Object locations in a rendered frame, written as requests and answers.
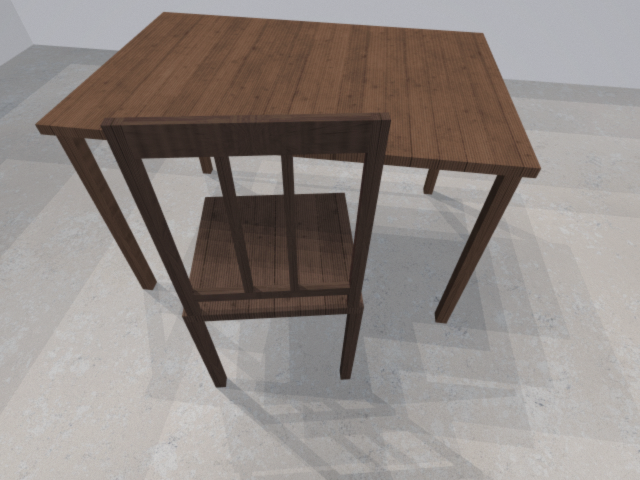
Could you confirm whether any table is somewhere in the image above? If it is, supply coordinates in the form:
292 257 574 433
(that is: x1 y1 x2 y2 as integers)
35 12 541 324

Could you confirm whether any chair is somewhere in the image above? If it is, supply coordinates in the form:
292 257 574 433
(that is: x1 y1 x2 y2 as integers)
100 112 391 388

